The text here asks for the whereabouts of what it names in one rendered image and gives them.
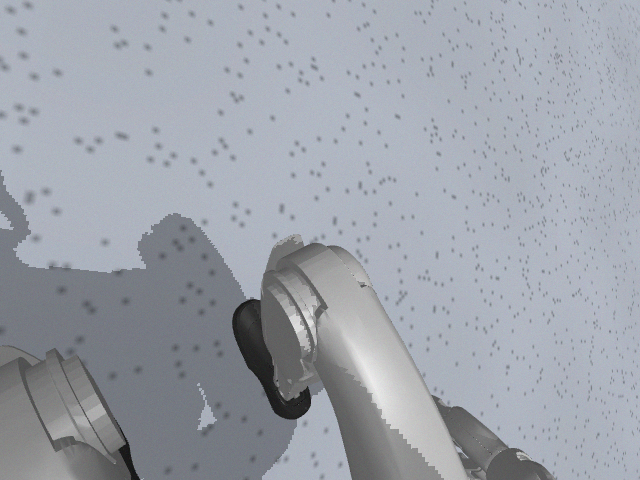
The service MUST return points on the right robot arm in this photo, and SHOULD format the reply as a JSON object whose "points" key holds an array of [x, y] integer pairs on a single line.
{"points": [[514, 464]]}

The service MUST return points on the right robot hand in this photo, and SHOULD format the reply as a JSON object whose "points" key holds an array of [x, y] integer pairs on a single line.
{"points": [[476, 441]]}

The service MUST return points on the left robot foot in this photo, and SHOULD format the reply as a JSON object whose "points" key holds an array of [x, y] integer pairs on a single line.
{"points": [[126, 455]]}

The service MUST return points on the right robot foot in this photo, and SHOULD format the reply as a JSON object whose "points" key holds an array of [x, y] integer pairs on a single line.
{"points": [[247, 330]]}

